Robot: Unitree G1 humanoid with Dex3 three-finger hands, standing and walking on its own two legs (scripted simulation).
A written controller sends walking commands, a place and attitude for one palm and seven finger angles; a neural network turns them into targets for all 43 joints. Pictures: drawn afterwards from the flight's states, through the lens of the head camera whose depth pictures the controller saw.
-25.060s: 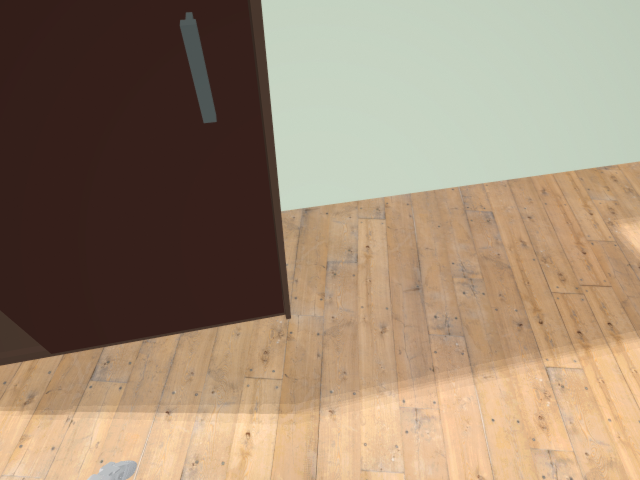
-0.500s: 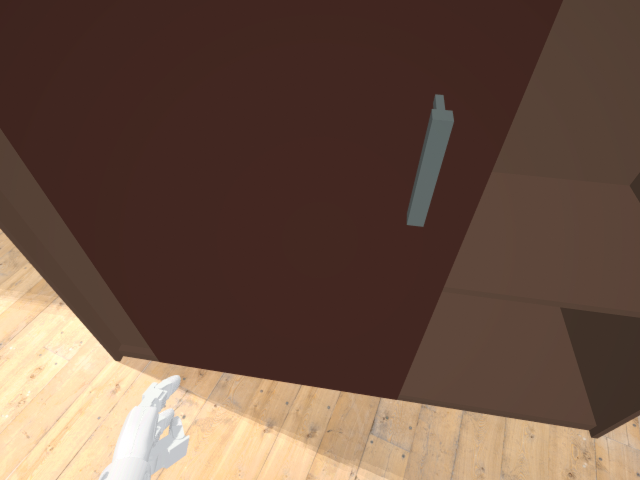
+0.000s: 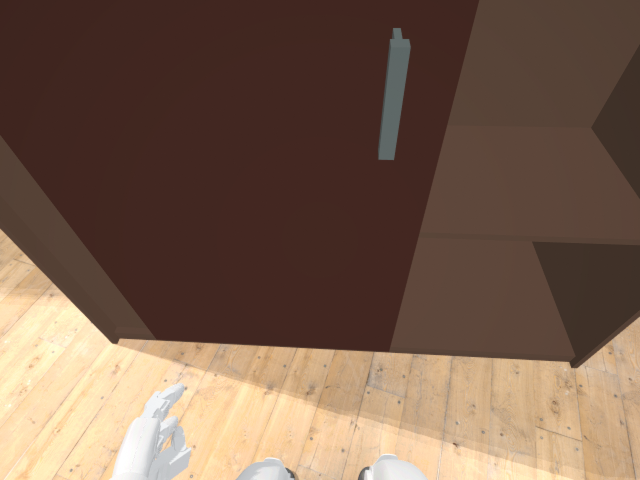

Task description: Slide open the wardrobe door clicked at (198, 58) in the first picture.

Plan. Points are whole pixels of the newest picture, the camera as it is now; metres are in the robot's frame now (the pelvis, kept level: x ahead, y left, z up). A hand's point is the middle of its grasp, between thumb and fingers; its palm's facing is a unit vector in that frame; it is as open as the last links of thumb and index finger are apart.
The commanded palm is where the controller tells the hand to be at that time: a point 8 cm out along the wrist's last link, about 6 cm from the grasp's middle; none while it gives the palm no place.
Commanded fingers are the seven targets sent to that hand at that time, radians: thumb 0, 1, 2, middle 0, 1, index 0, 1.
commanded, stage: stop stepping back and stand still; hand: right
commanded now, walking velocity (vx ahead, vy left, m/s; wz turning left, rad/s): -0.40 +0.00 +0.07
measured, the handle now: (391, 97) +0.57 -0.07 +0.19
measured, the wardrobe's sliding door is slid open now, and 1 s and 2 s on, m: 0.58 0.58 0.58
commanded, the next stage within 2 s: let the arm hang, fingers relaxed in 1.56 s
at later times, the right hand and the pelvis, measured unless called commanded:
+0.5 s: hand out of the picture +0.10 -0.30 +0.18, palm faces +0.51 +0.81 -0.29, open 7.4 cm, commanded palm +0.03 -0.32 +0.20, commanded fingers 0.00 -0.90 -0.90 0.20 0.30 0.20 0.30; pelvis -0.11 -0.02 +0.02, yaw +0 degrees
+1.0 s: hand out of the picture +0.13 -0.29 +0.19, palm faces +0.32 +0.85 -0.41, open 7.4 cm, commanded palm +0.05 -0.33 +0.20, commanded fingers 0.00 -0.90 -0.90 0.20 0.30 0.20 0.30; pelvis -0.12 -0.05 +0.02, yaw +6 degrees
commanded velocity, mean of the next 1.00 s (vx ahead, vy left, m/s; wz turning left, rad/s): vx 0.07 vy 0.04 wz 0.01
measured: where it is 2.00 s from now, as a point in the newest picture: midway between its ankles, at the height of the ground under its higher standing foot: outside the picture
